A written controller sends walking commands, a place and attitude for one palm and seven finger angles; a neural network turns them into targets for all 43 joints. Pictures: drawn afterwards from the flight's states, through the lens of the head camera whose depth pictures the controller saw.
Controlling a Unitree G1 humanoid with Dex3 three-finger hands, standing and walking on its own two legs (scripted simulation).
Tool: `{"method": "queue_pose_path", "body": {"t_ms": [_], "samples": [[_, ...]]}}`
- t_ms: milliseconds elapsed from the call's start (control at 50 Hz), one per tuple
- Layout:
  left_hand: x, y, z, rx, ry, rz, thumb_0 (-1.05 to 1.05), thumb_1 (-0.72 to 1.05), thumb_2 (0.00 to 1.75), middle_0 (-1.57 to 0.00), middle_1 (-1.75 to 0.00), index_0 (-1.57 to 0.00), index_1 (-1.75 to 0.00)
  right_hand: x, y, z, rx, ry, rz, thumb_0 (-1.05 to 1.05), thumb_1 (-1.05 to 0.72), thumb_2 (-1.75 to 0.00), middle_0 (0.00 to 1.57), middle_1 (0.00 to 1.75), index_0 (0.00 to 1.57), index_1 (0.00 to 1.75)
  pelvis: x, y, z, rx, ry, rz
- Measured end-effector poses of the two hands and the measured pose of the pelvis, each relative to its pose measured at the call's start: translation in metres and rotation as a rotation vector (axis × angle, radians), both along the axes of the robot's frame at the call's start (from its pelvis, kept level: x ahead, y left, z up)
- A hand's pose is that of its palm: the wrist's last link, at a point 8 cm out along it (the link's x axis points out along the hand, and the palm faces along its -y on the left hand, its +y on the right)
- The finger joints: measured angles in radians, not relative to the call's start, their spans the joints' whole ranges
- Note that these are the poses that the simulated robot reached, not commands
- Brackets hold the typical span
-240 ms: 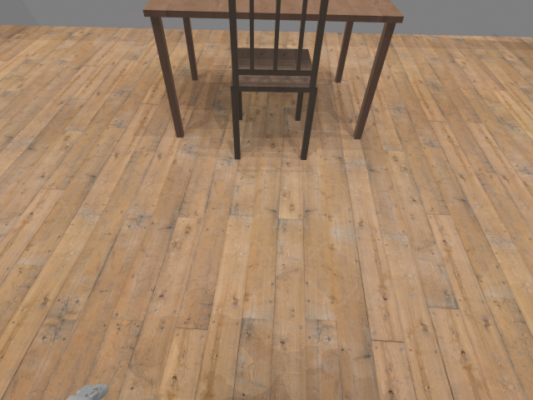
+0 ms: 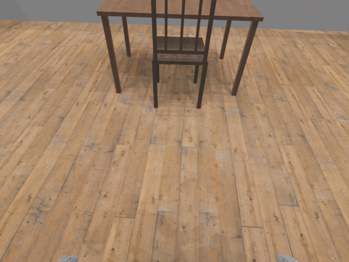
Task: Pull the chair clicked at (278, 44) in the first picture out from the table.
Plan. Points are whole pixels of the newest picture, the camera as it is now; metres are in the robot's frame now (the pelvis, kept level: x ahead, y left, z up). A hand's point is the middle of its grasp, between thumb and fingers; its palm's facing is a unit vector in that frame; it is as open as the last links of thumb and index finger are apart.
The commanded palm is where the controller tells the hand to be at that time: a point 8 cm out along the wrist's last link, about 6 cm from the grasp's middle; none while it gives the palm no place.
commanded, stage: stand and wait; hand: left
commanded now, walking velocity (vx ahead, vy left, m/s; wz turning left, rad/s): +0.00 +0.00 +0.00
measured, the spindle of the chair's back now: (182, 25) +1.50 +0.04 -0.06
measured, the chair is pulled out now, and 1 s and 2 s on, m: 0.00 0.00 0.00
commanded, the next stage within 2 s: look at it before walking up in 0.58 s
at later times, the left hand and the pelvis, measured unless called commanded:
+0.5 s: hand out of the picture +0.05 +0.24 -0.16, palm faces -0.03 -0.94 -0.33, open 7.4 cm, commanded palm none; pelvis -0.02 -0.01 +0.00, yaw +0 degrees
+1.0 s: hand out of the picture +0.07 +0.23 -0.15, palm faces -0.04 -0.95 -0.32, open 7.4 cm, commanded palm none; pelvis -0.01 -0.01 +0.01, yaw -1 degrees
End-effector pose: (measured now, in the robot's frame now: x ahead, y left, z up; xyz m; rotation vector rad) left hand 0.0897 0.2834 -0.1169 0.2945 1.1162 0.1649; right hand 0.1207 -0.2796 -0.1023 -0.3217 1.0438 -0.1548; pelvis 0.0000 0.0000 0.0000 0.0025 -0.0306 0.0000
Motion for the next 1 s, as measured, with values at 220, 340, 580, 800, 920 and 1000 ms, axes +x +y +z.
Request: {"method": "queue_pose_path", "body": {"t_ms": [220, 340, 580, 800, 920, 1000], "samples": [[-0.029, 0.000, -0.005, 0.000, 0.071, 0.022, 0.01, 0.90, 0.90, -0.21, -0.30, -0.21, -0.30, -0.035, -0.014, -0.004, -0.019, 0.090, -0.039, 0.01, -0.90, -0.90, 0.20, 0.30, 0.20, 0.30, -0.008, -0.004, 0.003, -0.001, -0.007, 0.001], [-0.040, 0.002, -0.004, 0.010, 0.103, 0.025, 0.01, 0.90, 0.90, -0.20, -0.30, -0.21, -0.30, -0.056, -0.019, -0.008, -0.020, 0.140, -0.057, 0.01, -0.90, -0.90, 0.20, 0.30, 0.20, 0.30, -0.012, -0.005, 0.004, -0.001, -0.007, -0.001], [-0.042, 0.001, -0.001, 0.020, 0.113, 0.021, 0.01, 0.90, 0.90, -0.20, -0.30, -0.21, -0.30, -0.073, -0.019, -0.013, -0.004, 0.182, -0.074, 0.01, -0.90, -0.90, 0.20, 0.30, 0.20, 0.30, -0.016, -0.008, 0.005, 0.001, -0.003, -0.004], [-0.032, -0.006, -0.001, 0.012, 0.097, 0.011, 0.01, 0.90, 0.90, -0.20, -0.30, -0.21, -0.30, -0.066, -0.021, -0.012, 0.000, 0.167, -0.073, 0.01, -0.90, -0.90, 0.20, 0.30, 0.20, 0.30, -0.013, -0.010, 0.006, 0.002, 0.002, -0.007], [-0.028, -0.008, 0.000, 0.011, 0.093, 0.010, 0.01, 0.90, 0.90, -0.20, -0.30, -0.21, -0.30, -0.059, -0.023, -0.010, -0.003, 0.157, -0.070, 0.01, -0.90, -0.90, 0.20, 0.30, 0.20, 0.30, -0.010, -0.012, 0.006, 0.002, 0.003, -0.008], [-0.027, -0.008, 0.000, 0.012, 0.094, 0.010, 0.01, 0.90, 0.90, -0.20, -0.30, -0.21, -0.30, -0.054, -0.024, -0.009, -0.004, 0.150, -0.070, 0.01, -0.90, -0.90, 0.20, 0.30, 0.20, 0.30, -0.008, -0.012, 0.006, 0.002, 0.003, -0.009]]}}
